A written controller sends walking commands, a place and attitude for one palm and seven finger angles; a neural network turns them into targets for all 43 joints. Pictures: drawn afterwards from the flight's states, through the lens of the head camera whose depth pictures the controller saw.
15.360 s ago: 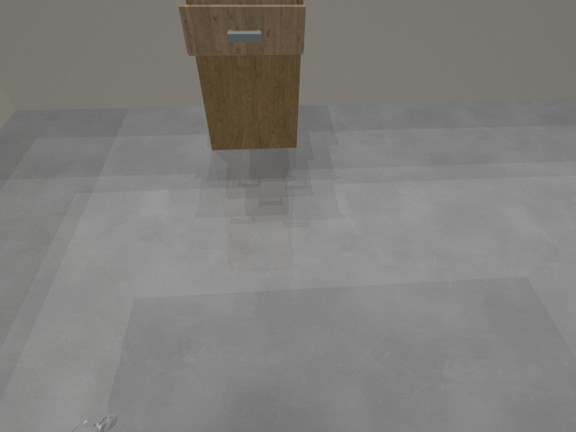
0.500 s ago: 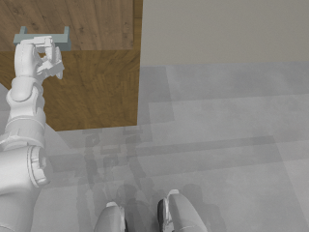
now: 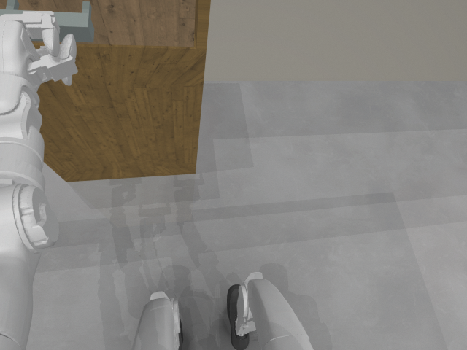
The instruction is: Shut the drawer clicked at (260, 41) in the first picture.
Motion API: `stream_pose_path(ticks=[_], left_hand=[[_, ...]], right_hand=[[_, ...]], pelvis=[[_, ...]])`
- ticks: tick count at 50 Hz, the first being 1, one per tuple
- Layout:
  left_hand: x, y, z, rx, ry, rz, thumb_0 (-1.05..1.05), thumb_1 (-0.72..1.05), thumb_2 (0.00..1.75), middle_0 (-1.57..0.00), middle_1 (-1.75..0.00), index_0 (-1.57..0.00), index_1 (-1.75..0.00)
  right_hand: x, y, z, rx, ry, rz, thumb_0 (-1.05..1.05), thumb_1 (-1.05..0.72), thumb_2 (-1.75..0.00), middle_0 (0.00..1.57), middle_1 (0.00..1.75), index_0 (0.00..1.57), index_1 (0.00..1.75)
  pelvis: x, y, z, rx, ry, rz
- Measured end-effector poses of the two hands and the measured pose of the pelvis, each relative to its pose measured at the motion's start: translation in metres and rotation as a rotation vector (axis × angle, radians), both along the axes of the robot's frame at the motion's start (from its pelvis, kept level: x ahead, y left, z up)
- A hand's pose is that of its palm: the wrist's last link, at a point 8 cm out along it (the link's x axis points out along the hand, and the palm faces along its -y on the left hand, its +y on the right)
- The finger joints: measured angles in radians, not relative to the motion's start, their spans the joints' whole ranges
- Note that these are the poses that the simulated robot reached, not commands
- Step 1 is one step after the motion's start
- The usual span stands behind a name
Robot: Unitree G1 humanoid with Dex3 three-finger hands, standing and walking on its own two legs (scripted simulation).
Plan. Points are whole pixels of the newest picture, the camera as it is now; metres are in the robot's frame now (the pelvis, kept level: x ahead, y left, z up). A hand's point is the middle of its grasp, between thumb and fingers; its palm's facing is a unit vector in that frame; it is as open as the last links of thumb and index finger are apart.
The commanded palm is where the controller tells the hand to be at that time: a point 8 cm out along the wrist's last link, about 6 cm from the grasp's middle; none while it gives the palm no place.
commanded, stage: pull the fist back off the drawer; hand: left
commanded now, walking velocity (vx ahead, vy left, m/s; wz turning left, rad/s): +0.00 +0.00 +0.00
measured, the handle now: (49, 16) +0.63 +0.21 +0.08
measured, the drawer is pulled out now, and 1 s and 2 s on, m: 0.00 0.00 0.00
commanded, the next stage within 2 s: draw the hand back to the body in 0.60 s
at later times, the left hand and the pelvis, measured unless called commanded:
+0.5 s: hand (67, 61) +0.55 +0.18 +0.08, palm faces +0.02 -1.00 -0.03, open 3.3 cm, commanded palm +0.51 +0.22 +0.08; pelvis +0.02 +0.01 +0.02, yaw -3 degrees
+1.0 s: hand (35, 87) +0.47 +0.20 +0.12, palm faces +0.02 -1.00 -0.03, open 3.2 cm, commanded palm +0.43 +0.24 +0.13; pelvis +0.08 +0.00 +0.06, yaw -2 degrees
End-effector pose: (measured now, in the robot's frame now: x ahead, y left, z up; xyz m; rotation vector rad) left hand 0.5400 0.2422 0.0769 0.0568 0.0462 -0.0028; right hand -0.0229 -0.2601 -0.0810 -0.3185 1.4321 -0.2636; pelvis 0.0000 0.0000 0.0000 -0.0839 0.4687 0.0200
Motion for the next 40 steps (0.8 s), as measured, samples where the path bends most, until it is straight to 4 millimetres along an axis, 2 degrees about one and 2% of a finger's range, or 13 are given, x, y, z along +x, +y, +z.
stream_pose_path(ticks=[10, 17, 24, 32, 37, 40], left_hand=[[-0.003, -0.005, 0.002, -0.011, -0.001, 0.000, 0.05, 0.65, 0.91, -1.40, -1.60, -1.41, -1.60], [-0.007, -0.012, 0.001, -0.031, -0.008, 0.003, 0.05, 0.75, 0.90, -1.40, -1.60, -1.40, -1.60], [-0.013, -0.006, 0.002, -0.027, -0.023, 0.024, 0.04, 0.83, 0.90, -1.40, -1.60, -1.40, -1.59], [-0.029, 0.002, 0.001, -0.029, -0.016, 0.015, 0.02, 0.88, 0.90, -1.40, -1.60, -1.40, -1.60], [-0.027, 0.001, -0.005, -0.047, -0.009, 0.019, 0.01, 0.89, 0.90, -1.40, -1.60, -1.40, -1.60], [-0.032, 0.000, 0.004, -0.024, -0.055, 0.006, 0.02, 0.89, 0.90, -1.40, -1.60, -1.40, -1.60]], right_hand=[[-0.015, 0.007, 0.001, 0.025, 0.008, -0.020, 0.00, -0.90, -0.90, 0.20, 0.30, 0.21, 0.30], [-0.006, 0.013, 0.002, 0.054, -0.009, -0.044, 0.01, -0.90, -0.90, 0.20, 0.30, 0.21, 0.30], [0.021, 0.014, 0.005, 0.070, -0.050, -0.058, 0.01, -0.90, -0.90, 0.20, 0.30, 0.21, 0.30], [0.069, 0.010, 0.010, 0.078, -0.094, -0.027, 0.01, -0.90, -0.90, 0.20, 0.30, 0.21, 0.30], [0.098, 0.004, 0.012, 0.059, -0.127, 0.003, 0.01, -0.90, -0.90, 0.20, 0.30, 0.21, 0.30], [0.112, 0.002, 0.015, 0.060, -0.162, -0.007, 0.01, -0.90, -0.90, 0.20, 0.30, 0.21, 0.30]], pelvis=[[-0.003, 0.003, 0.001, 0.002, -0.007, -0.013], [0.005, 0.005, 0.007, 0.010, -0.025, -0.034], [0.020, 0.007, 0.015, 0.019, -0.041, -0.054], [0.042, 0.007, 0.025, 0.022, -0.060, -0.047], [0.049, 0.006, 0.026, 0.021, -0.061, -0.035], [0.055, 0.007, 0.030, 0.020, -0.065, -0.042]])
